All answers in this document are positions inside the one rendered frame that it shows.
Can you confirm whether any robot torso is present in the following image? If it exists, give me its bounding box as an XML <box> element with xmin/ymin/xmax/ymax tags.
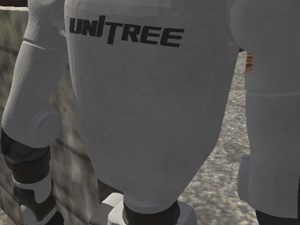
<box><xmin>64</xmin><ymin>0</ymin><xmax>240</xmax><ymax>225</ymax></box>

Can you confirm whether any left robot thigh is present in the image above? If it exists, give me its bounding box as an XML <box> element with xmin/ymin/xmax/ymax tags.
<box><xmin>89</xmin><ymin>193</ymin><xmax>124</xmax><ymax>225</ymax></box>

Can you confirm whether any robot left upper arm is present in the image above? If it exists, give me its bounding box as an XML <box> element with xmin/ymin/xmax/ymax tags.
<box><xmin>1</xmin><ymin>0</ymin><xmax>69</xmax><ymax>148</ymax></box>

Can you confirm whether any robot right upper arm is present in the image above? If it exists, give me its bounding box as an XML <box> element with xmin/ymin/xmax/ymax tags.
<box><xmin>226</xmin><ymin>0</ymin><xmax>300</xmax><ymax>218</ymax></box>

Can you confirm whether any left robot forearm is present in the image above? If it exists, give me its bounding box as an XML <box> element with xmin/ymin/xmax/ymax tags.
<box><xmin>0</xmin><ymin>128</ymin><xmax>57</xmax><ymax>225</ymax></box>

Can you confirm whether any right robot forearm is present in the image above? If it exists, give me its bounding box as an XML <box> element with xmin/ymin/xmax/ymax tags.
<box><xmin>255</xmin><ymin>179</ymin><xmax>300</xmax><ymax>225</ymax></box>

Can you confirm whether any left robot hand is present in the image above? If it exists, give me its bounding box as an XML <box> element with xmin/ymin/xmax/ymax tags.
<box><xmin>22</xmin><ymin>210</ymin><xmax>64</xmax><ymax>225</ymax></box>

